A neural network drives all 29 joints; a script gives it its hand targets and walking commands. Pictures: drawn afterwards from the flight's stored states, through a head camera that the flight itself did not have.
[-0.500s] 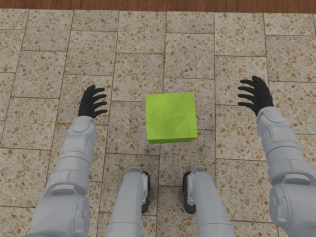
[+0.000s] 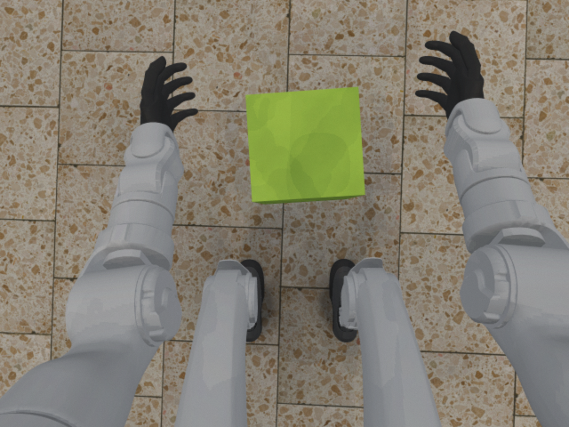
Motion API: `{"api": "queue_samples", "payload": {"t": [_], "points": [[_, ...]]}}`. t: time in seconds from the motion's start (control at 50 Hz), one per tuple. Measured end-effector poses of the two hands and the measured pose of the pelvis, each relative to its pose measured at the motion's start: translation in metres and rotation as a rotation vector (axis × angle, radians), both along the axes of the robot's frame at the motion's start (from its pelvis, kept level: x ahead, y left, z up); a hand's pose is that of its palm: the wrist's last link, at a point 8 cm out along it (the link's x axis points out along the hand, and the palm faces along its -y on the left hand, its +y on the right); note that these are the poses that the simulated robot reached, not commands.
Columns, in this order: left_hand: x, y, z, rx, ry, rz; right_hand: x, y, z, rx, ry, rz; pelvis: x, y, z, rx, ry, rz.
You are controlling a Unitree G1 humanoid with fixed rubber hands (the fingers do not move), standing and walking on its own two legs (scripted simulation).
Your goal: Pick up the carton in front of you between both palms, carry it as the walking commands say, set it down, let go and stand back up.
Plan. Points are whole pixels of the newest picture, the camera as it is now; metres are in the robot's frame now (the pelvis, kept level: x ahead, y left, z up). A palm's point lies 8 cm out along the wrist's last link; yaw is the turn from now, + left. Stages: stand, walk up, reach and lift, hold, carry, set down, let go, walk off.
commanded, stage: reach and lift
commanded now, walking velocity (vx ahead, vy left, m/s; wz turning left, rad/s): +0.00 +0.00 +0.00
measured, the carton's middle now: (303, 155) +0.48 -0.01 -0.45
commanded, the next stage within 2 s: none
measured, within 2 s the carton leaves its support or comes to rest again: leaves its support in 1.46 s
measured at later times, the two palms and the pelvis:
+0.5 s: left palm (206, 151) +0.47 +0.18 -0.34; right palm (402, 138) +0.48 -0.20 -0.34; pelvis -0.04 +0.01 -0.17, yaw +1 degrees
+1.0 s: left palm (218, 149) +0.48 +0.16 -0.36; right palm (391, 146) +0.48 -0.19 -0.37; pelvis -0.04 +0.01 -0.19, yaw +2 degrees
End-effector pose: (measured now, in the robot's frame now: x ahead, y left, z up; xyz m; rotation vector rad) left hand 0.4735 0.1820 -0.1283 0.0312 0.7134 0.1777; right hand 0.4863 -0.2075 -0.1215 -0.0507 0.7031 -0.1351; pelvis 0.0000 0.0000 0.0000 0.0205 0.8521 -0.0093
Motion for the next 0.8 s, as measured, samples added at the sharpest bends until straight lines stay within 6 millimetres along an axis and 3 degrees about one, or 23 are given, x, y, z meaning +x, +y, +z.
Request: {"api": "queue_samples", "payload": {"t": [0.16, 0.26, 0.38, 0.56, 0.7, 0.8], "points": [[-0.006, 0.007, -0.104, 0.003, 0.008, 0.002, -0.007, 0.001, -0.103, -0.019, 0.002, -0.002, -0.008, 0.008, -0.071, -0.003, 0.027, 0.005], [-0.007, 0.009, -0.149, -0.002, -0.010, 0.001, -0.005, 0.007, -0.152, -0.007, -0.011, -0.002, -0.018, 0.012, -0.113, -0.003, -0.013, 0.012], [-0.001, 0.004, -0.180, -0.009, -0.017, -0.009, -0.002, 0.009, -0.185, -0.004, -0.006, -0.007, -0.028, 0.014, -0.151, -0.004, -0.079, 0.018], [-0.002, -0.005, -0.235, -0.003, 0.063, -0.032, -0.003, 0.011, -0.237, 0.001, 0.048, -0.020, -0.037, 0.013, -0.182, -0.002, -0.129, 0.019], [0.012, 0.008, -0.246, 0.024, 0.017, -0.017, -0.001, 0.019, -0.270, 0.015, 0.033, -0.002, -0.037, 0.010, -0.199, 0.009, -0.168, 0.026], [0.014, -0.002, -0.249, 0.016, 0.023, -0.037, -0.001, 0.012, -0.268, -0.001, 0.011, -0.002, -0.036, 0.008, -0.204, 0.006, -0.176, 0.033]]}}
